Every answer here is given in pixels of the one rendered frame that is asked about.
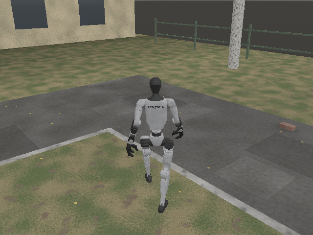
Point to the robot right forearm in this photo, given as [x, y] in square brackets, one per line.
[179, 126]

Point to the robot head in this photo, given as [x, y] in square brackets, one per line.
[155, 85]

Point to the robot torso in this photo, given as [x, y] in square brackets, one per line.
[156, 117]

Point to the robot left hand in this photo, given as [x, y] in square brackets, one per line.
[129, 150]

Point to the robot left forearm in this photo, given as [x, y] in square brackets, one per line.
[132, 134]

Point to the robot right hand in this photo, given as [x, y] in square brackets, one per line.
[176, 132]

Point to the robot left upper arm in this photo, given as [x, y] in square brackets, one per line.
[138, 112]

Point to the robot right upper arm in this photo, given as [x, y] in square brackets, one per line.
[173, 109]

